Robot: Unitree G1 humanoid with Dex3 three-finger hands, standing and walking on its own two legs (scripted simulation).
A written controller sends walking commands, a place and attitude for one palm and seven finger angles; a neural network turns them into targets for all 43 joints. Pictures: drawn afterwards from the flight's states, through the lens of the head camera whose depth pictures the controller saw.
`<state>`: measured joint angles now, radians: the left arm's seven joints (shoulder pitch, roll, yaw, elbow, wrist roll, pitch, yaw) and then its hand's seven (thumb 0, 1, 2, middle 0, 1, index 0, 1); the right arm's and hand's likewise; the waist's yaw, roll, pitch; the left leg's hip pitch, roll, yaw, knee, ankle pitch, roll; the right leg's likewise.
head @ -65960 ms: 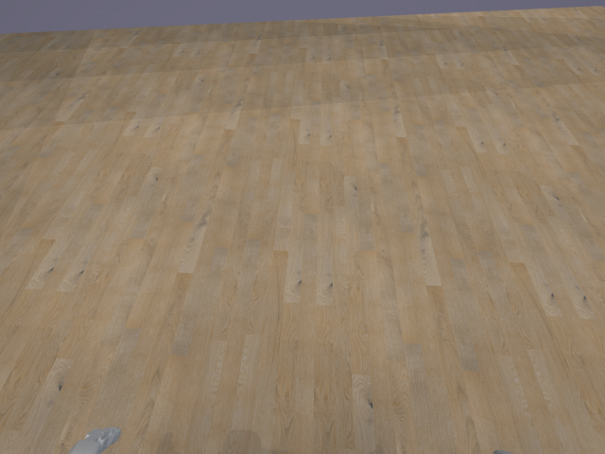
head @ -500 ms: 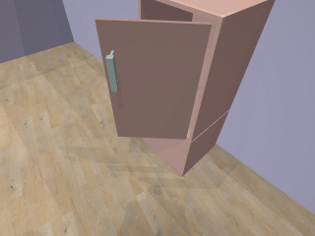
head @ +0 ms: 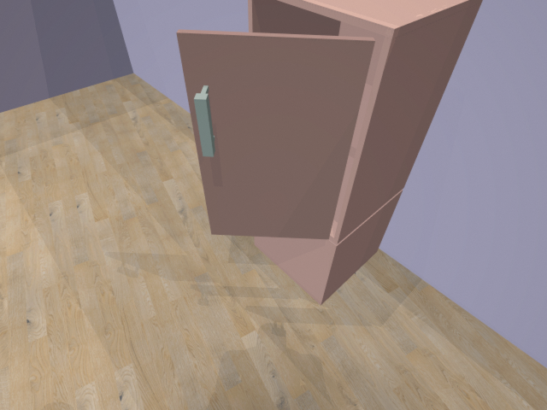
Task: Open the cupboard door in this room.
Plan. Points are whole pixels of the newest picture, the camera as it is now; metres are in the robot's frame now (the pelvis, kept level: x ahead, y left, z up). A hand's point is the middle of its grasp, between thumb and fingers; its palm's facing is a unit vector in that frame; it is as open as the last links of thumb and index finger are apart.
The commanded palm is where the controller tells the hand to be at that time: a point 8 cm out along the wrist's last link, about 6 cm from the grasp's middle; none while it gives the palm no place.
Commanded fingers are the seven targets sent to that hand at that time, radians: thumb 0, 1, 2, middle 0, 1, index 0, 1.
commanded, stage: look again from close up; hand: left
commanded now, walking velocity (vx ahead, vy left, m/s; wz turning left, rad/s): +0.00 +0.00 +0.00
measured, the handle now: (207, 121) +0.65 +0.18 +0.09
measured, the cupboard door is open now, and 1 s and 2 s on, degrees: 45 45 45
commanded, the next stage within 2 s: shuffle to correct the standing spot in 0.08 s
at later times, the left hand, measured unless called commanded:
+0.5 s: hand out of the picture -0.10 +0.17 -0.19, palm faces +0.09 -0.99 -0.14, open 7.4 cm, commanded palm none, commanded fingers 0.00 0.90 0.90 -0.20 -0.30 -0.20 -0.30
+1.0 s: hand out of the picture +0.11 +0.15 -0.15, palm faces -0.06 -0.98 -0.19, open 7.3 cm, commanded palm none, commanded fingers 0.00 0.90 0.90 -0.20 -0.30 -0.20 -0.30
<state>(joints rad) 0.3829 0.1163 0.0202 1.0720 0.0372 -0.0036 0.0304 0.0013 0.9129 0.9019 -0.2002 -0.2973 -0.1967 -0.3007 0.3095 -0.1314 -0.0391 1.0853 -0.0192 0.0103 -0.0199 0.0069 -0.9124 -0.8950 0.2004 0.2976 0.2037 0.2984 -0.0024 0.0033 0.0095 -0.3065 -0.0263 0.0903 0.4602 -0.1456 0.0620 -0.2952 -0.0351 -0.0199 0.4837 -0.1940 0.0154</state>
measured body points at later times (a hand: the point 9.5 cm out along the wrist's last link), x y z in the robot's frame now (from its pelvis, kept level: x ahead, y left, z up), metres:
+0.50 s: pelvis -0.04 +0.02 -0.01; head -0.06 +0.03 +0.44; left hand -0.10 +0.22 -0.18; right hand +0.01 -0.22 -0.15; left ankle -0.04 +0.10 -0.69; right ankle +0.07 -0.14 -0.73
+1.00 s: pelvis -0.01 -0.01 +0.00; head +0.01 -0.03 +0.45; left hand +0.11 +0.20 -0.14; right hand -0.14 -0.21 -0.15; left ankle -0.04 +0.11 -0.71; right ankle -0.04 -0.13 -0.74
